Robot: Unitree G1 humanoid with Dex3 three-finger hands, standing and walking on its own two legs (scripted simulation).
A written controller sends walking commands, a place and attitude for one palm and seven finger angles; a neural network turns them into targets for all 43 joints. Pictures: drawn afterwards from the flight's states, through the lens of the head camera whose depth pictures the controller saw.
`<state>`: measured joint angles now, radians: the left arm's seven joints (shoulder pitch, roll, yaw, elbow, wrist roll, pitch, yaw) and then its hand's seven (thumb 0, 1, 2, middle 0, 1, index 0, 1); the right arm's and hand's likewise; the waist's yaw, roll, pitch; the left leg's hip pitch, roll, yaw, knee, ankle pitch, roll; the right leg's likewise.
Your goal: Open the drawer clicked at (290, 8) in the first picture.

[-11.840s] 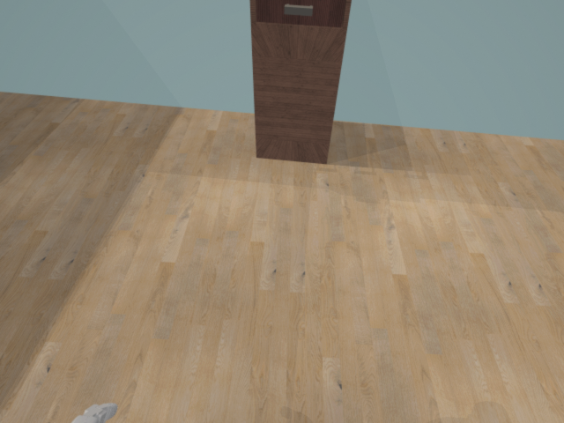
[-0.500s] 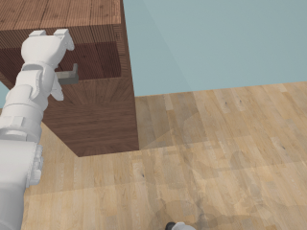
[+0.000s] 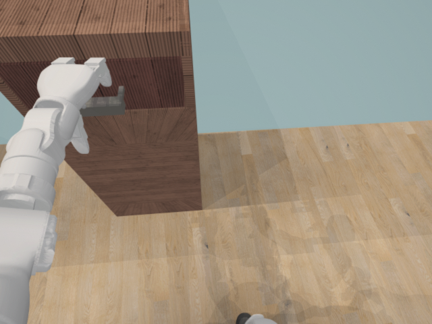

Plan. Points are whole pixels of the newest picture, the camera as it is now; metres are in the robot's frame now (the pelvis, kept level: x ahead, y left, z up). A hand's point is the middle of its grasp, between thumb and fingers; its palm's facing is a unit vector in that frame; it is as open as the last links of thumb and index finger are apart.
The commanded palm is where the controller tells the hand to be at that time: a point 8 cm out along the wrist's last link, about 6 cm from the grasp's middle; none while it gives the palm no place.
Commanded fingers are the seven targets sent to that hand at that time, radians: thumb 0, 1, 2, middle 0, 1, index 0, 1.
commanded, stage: move the hooked fingers above the handle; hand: left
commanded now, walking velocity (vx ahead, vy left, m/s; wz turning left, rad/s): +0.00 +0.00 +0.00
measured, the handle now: (97, 98) +0.56 +0.24 +0.04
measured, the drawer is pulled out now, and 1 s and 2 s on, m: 0.00 0.00 0.00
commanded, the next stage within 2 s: none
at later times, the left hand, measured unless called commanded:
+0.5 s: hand (87, 91) +0.51 +0.23 +0.11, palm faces -0.05 +0.00 -1.00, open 13.8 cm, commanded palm +0.50 +0.24 +0.15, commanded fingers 0.00 -0.50 0.30 -0.30 -1.20 -0.30 -1.20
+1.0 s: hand (100, 107) +0.50 +0.22 +0.07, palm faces -0.12 -0.01 -0.99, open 13.8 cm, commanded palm +0.50 +0.23 +0.14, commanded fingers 0.00 -0.50 0.30 -0.30 -1.20 -0.30 -1.20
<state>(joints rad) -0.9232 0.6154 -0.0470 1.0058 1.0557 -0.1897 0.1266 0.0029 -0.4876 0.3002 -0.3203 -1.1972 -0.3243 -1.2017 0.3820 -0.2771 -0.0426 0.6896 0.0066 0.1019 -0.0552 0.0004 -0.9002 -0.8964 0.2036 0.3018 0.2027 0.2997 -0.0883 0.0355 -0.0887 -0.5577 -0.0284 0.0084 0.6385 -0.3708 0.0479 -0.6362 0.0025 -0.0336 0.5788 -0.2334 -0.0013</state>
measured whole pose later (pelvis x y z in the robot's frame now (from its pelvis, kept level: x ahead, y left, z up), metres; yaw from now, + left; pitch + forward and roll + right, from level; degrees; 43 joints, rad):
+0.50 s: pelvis -0.01 -0.01 +0.00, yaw -1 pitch +16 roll -1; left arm -1.05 0.62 -0.05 1.15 1.07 -0.09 0.12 0.00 -0.49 0.30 -0.32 -1.20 -0.32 -1.23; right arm 0.33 -0.26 0.00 0.66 0.02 0.11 -0.05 0.00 -0.90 -0.90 0.20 0.30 0.20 0.30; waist -0.12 0.04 -0.10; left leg -0.56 -0.02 0.02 0.64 -0.37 0.04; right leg -0.65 0.01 -0.03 0.59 -0.23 -0.01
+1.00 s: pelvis -0.01 -0.01 +0.00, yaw -1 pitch +18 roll -1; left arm -0.99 0.63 -0.02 1.14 1.07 -0.13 0.12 0.00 -0.49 0.30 -0.32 -1.20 -0.32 -1.22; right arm 0.39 -0.28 -0.02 0.69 0.02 0.09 -0.05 0.00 -0.90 -0.90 0.20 0.30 0.20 0.30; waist -0.14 0.05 -0.09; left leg -0.61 -0.01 0.02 0.67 -0.37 0.04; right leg -0.70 0.02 -0.02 0.60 -0.22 -0.01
